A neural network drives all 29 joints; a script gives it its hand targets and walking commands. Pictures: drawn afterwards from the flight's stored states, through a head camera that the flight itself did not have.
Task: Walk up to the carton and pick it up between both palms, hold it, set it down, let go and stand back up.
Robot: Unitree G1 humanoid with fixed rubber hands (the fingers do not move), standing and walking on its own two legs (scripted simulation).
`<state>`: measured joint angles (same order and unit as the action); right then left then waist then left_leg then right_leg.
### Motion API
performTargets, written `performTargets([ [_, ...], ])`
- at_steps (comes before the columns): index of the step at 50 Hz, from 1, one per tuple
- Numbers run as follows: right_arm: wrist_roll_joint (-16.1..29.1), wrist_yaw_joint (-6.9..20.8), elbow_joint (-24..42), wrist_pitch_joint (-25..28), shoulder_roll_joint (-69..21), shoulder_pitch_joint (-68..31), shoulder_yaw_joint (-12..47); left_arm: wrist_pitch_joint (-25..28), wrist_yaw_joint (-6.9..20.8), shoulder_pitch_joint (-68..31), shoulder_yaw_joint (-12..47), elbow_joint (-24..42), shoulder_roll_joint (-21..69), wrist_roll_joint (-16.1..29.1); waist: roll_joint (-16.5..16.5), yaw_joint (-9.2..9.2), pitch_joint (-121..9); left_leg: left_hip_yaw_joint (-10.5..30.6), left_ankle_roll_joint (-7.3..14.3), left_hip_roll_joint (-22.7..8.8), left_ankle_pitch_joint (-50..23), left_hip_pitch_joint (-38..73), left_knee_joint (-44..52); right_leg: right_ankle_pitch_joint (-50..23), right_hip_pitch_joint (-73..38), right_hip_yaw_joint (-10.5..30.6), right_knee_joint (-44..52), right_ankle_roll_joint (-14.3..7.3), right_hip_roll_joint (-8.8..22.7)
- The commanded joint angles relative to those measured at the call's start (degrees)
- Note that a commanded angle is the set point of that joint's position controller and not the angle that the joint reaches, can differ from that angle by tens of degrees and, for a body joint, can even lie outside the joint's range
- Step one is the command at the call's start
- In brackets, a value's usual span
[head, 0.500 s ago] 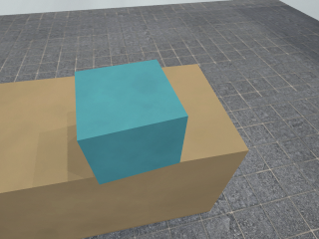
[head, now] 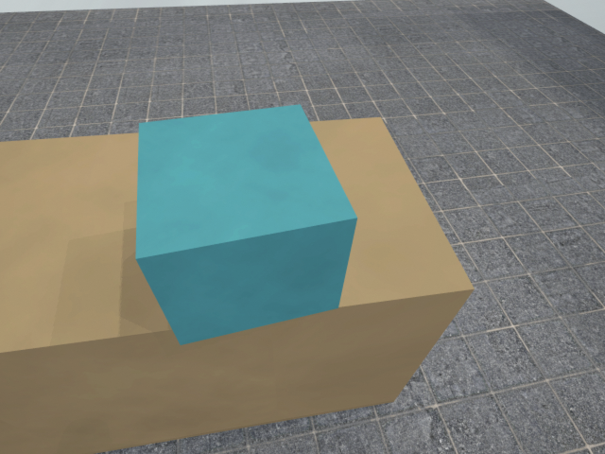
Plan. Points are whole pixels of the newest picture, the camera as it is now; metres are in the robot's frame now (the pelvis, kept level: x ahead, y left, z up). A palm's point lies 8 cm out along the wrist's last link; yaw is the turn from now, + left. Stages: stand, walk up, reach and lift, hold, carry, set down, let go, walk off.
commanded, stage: walk up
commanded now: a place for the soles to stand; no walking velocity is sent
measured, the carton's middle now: (242, 219) +0.48 +0.11 +0.02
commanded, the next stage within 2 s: none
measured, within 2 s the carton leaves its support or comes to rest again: neither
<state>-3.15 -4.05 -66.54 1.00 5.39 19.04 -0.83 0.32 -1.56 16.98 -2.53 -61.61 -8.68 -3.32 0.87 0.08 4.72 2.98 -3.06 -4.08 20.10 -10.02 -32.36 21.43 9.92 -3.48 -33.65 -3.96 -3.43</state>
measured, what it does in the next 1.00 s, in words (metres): steps on the spot, turning left: right foot, then left foot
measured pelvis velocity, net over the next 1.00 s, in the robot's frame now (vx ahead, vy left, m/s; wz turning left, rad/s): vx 0.03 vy -0.06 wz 0.37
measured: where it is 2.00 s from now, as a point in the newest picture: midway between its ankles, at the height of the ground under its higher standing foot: outside the picture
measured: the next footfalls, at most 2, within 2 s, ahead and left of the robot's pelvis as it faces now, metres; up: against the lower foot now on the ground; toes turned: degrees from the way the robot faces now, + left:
right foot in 0.20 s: +0.10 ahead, -0.20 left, +0.00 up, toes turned +1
left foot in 0.76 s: +0.14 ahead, +0.10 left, +0.00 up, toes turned +21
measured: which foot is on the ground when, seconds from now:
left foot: down 0.00-0.22, up 0.24-0.74, down 0.76-1.00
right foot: down 0.00-0.02, up 0.04-0.18, down 0.20-0.76, up 0.78-1.00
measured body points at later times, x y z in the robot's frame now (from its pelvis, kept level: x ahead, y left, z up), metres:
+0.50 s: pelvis +0.05 -0.10 -0.02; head +0.09 -0.12 +0.42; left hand +0.09 +0.15 -0.14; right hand +0.20 -0.36 -0.16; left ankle +0.03 +0.00 -0.64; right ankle +0.06 -0.20 -0.73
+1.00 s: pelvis +0.03 -0.06 -0.03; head +0.08 -0.04 +0.42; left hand +0.06 +0.22 -0.16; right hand +0.26 -0.24 -0.14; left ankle +0.10 +0.09 -0.73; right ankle +0.06 -0.18 -0.70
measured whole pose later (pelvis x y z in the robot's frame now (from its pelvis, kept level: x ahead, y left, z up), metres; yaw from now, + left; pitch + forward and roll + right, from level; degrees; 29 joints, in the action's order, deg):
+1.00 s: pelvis +0.03 -0.06 -0.03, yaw +21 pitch -3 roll +2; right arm -1.3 -1.2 -42.1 -2.9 12.1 5.6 -2.8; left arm -1.7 -1.9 10.7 -0.9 -41.6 -14.6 0.0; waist 2.6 -1.3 10.0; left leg -1.3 1.5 2.2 11.4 -28.3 -42.7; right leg 39.5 22.4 -0.8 -60.3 0.9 3.1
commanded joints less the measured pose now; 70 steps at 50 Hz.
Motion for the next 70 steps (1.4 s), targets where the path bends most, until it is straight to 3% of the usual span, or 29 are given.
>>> performTargets([
  [1, -0.2, -2.9, 2.1, 0.4, 17.1, 11.0, -4.5, -0.6, 1.2, -1.6, -1.9, 10.5, -7.3, -1.8, -14.9, -2.92, 11.2, 39.1, 20.9, -23.8, 16.9, -3.8, 18.2, 15.6, 25.6, 7.7, -25.2, 7.0, 7.2],
  [5, -1.3, -3.1, 5.6, 2.1, 15.2, 7.1, -4.2, -0.2, 2.0, -4.0, -1.7, 15.3, -8.3, -0.2, -17.9, -2.15, 8.1, 34.7, 16.9, -20.6, -5.5, 2.5, 8.6, 16.4, 33.6, 14.8, -28.4, 8.3, 11.7],
  [8, -1.7, -1.3, 12.3, 1.6, 17.2, -6.1, -3.7, 1.0, 2.4, 5.9, -1.4, 14.2, -8.3, 2.8, -16.3, 3.87, -1.2, 16.9, 8.9, -9.7, -18.4, -9.4, -3.3, 3.7, 10.0, 8.4, -9.9, 6.7, 8.8],
  [9, -1.7, -0.2, 15.3, 0.9, 17.2, -13.5, -2.8, 1.6, 2.3, 15.8, -2.4, 11.2, -9.8, 3.9, -8.8, 9.64, -5.6, 6.7, 3.5, -1.3, -14.2, -20.2, -14.3, -11.6, -7.9, 3.5, 1.6, 6.0, 5.7],
  [10, -2.2, 0.6, 17.6, 0.3, 12.1, -13.7, -1.4, 1.6, 1.7, 22.9, -5.0, 9.2, -17.2, 3.7, 11.3, 12.65, -8.7, -0.1, -0.5, 9.2, 4.9, -28.1, -34.3, -17.1, -14.0, 14.6, 7.6, 5.9, 11.5],
  [11, -1.0, 0.3, 18.1, -0.6, 8.3, -6.1, -0.8, 1.1, 0.9, 18.1, -4.5, 11.1, -20.1, 3.5, 21.6, 8.07, -8.1, 1.9, -1.4, 12.6, 25.8, -30.9, -38.3, -21.1, -10.4, 31.6, 12.6, 3.5, 20.6],
  [13, 0.4, -0.2, 17.6, -1.8, 12.7, 1.1, -1.8, 0.0, -0.3, 0.2, -4.2, 18.3, -23.5, 2.5, 11.5, 0.36, -5.6, 5.1, 1.3, 3.8, 20.1, -27.2, -46.7, -4.6, 1.7, 47.4, 20.9, -4.5, 32.2],
  [17, 0.5, 0.3, 14.3, -2.7, 12.4, 3.3, -1.7, 1.0, -0.7, -0.3, -1.3, 18.4, -15.6, 1.1, 6.3, -1.20, 1.3, 6.0, 0.8, 1.1, 11.5, -26.1, -45.7, -39.1, 0.1, 27.0, 8.3, -3.0, 27.3],
  [21, -0.5, 1.7, 17.7, -5.0, 15.8, -2.4, -3.2, 2.3, -2.0, 1.5, -0.9, 17.8, -13.4, 0.5, 5.1, -0.41, 2.4, 6.9, 0.3, 2.7, 10.0, -29.2, -49.2, -48.0, -3.7, 20.7, 5.5, -6.8, 29.4],
  [30, 0.6, 5.3, 24.2, -6.5, 13.3, -15.3, -2.8, 2.8, -4.1, -0.7, -1.6, 21.3, -14.9, 0.5, 8.3, 1.76, 0.8, 1.1, -0.9, 0.4, 4.5, -31.3, -32.1, -44.1, -9.1, 7.6, 5.1, -7.9, 28.5],
  [34, 1.6, 6.1, 24.4, -4.6, 12.5, -13.8, -3.1, 1.7, -2.8, -5.0, -2.0, 23.7, -16.8, 0.7, 12.5, 1.08, -2.2, -4.8, 1.9, 1.6, -1.7, -14.3, -12.3, -35.9, -0.3, -1.5, -1.2, -4.3, 23.0],
  [36, 1.5, 6.2, 22.5, -3.1, 15.0, -5.0, -4.7, 0.8, -1.7, -7.2, -1.0, 24.2, -16.3, 1.1, 6.5, -3.15, -7.4, -8.2, 4.6, 5.0, -17.9, 3.3, -1.9, -29.2, 7.8, -6.5, -11.9, -2.2, 19.9],
  [37, 1.5, 5.6, 21.8, -2.3, 19.4, -0.7, -6.5, 0.2, -0.8, -4.1, -0.1, 23.6, -13.4, 1.1, -3.5, -4.65, -11.5, -4.0, 6.2, 5.1, -27.7, 9.8, 0.3, -21.3, 10.8, -8.6, -23.9, 0.6, 15.1],
  [38, 1.0, 4.9, 23.2, -1.8, 23.2, 0.2, -8.1, -0.3, -0.1, -1.1, 0.5, 25.0, -9.3, 2.1, -17.3, -4.84, -15.0, 17.2, 13.8, -7.6, -44.7, 16.3, -2.4, 8.8, 23.1, -8.6, -42.5, 4.2, 7.5],
  [39, 4.1, 4.3, 24.7, -2.1, 23.0, -0.1, -7.5, -1.5, -0.6, -1.4, 0.6, 26.8, -9.4, 3.9, -14.8, -6.56, -17.7, 34.3, 22.7, -16.8, -38.4, 6.8, 6.7, 25.9, 18.7, 0.6, -44.6, 4.0, 5.5],
  [40, 5.0, 3.4, 26.0, -2.3, 23.9, -5.9, -7.4, -2.6, -1.0, -1.5, 0.5, 25.7, -9.9, 3.7, -12.4, -4.36, -13.2, 38.8, 24.6, -18.7, -19.9, -2.4, 12.7, 27.1, 15.7, 4.2, -43.0, 4.6, 8.3],
  [43, 3.0, 1.9, 29.0, -3.0, 16.8, -12.6, -5.1, -2.3, -0.5, -2.4, 0.3, 24.0, -10.9, 3.8, -10.5, -2.66, -8.9, 20.7, 20.2, -11.7, -20.9, -3.3, 8.1, 19.9, 18.2, 5.1, -38.7, 4.8, 9.4],
  [48, 0.7, 2.6, 28.6, -3.0, 14.9, -12.4, -3.8, -0.9, -0.4, 0.8, 0.0, 22.1, -10.7, 3.3, -11.0, -1.87, -10.7, 19.2, 17.0, -10.1, -21.4, -6.4, 6.0, 15.6, 10.0, 3.8, -20.8, 4.9, 6.9],
  [51, 0.3, 3.1, 28.4, -3.9, 17.4, -15.9, -3.4, 0.2, 0.2, 6.6, -0.4, 21.2, -9.0, 3.8, -8.5, 1.99, -13.4, 13.1, 12.3, -6.5, -20.0, -10.7, 1.0, -4.5, -2.1, 0.8, -2.0, 2.6, 4.6],
  [52, 0.6, 3.3, 28.1, -4.2, 16.2, -14.3, -3.0, 0.5, 0.6, 7.0, -0.6, 21.8, -9.8, 3.7, -4.2, 2.29, -13.5, 10.7, 9.2, -4.7, -12.4, -14.4, -2.5, -5.6, -3.8, 6.0, 3.1, 1.4, 6.4],
  [53, 2.2, 3.6, 29.3, -4.3, 13.3, -13.8, -2.5, 0.5, 0.6, 4.4, -1.5, 23.4, -14.2, 3.0, 7.2, 2.00, -9.1, 3.4, 4.5, 2.8, 1.0, -23.9, -12.7, 3.9, -0.2, 25.0, 12.5, -2.4, 18.3],
  [54, 1.9, 3.0, 29.0, -4.8, 14.7, -14.8, -3.7, -0.2, 0.1, -0.4, -3.5, 23.9, -19.1, 4.0, 10.6, 2.94, -2.0, -2.5, 2.2, 8.0, 14.8, -21.4, -25.8, 15.0, 14.8, 37.1, 22.1, -8.7, 29.6],
  [55, 0.8, 3.1, 28.3, -5.4, 15.2, -12.6, -3.9, 0.0, -0.6, -6.1, -3.6, 23.8, -20.3, 3.8, 10.0, -0.21, 2.5, 2.9, 2.2, 5.1, 12.6, -16.1, -35.5, 20.4, 25.0, 40.3, 25.0, -14.1, 32.9],
  [58, 2.3, 4.1, 24.5, -4.3, 15.7, -9.8, -4.2, 0.9, -1.3, -11.3, -1.5, 25.9, -11.5, 3.2, 8.4, -2.65, 6.5, 3.4, 1.8, 5.7, 8.2, -21.5, -32.4, 5.2, 18.5, 19.6, 18.1, -7.3, 21.0],
  [65, 1.6, 5.3, 23.3, -0.9, 11.1, -5.4, -1.8, 0.5, 1.0, -5.6, -1.2, 22.8, -12.5, 0.6, 10.3, -0.94, -2.3, -5.3, 2.2, 3.8, 0.9, -5.1, 4.7, 11.1, 10.6, 13.3, 6.9, -2.7, 14.4],
  [66, 1.3, 5.1, 23.5, -0.1, 12.4, -3.4, -2.2, 0.3, 1.3, -1.8, -0.6, 21.7, -11.5, 0.0, 6.5, -0.90, -4.7, -0.2, 2.6, 3.4, -5.1, 0.9, 8.2, 5.5, 12.8, 11.5, 0.2, -1.2, 13.0],
  [68, 2.3, 4.2, 24.7, 0.7, 18.6, -5.9, -3.1, 0.6, 1.6, 3.4, 1.5, 21.7, -6.3, 2.5, -5.8, 3.29, -5.4, 25.9, 10.0, -10.3, -4.8, -3.1, 10.5, 3.6, 17.8, 3.1, -8.9, 4.2, 5.1],
  [69, 3.1, 4.0, 23.6, 0.2, 20.9, -7.6, -3.7, 0.3, 1.3, 2.4, 1.4, 20.9, -6.0, 2.3, -7.3, 2.86, -2.5, 29.3, 14.6, -13.4, 8.7, -18.0, 14.7, 5.9, 6.7, 6.1, -9.8, 3.1, 6.1],
  [70, 3.0, 4.2, 23.3, -0.1, 17.7, -10.6, -2.4, 0.5, 1.4, 1.8, 1.1, 20.7, -7.4, 2.3, -6.5, 4.07, 0.0, 24.0, 13.0, -10.6, 15.7, -23.6, 16.1, 4.3, 1.6, 7.2, -5.5, 2.3, 6.7],
])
